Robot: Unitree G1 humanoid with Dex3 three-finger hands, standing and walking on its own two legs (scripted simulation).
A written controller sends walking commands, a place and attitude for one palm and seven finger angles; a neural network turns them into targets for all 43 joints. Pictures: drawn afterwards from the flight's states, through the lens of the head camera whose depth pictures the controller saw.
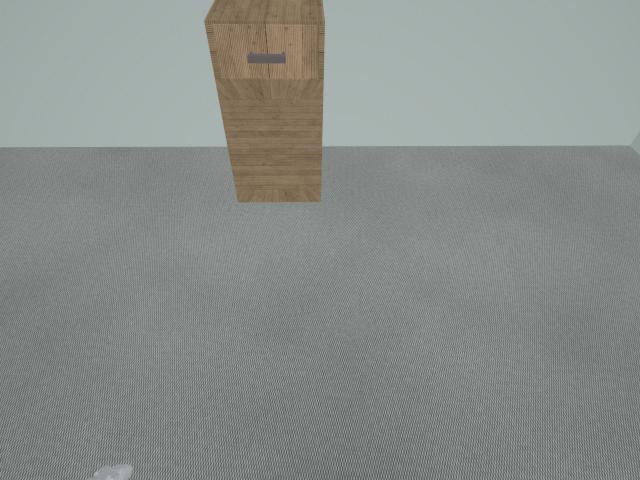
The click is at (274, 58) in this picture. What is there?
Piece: drawer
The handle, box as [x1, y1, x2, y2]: [247, 52, 285, 62]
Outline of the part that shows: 247,55 248,62 285,61 284,52 282,52 281,54 253,54 252,52 250,52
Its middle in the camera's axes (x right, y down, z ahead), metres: -0.19 -0.63 +1.34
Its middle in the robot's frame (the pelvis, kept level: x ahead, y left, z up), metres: +1.42 +0.27 -0.07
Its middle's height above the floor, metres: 0.70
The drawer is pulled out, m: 0.00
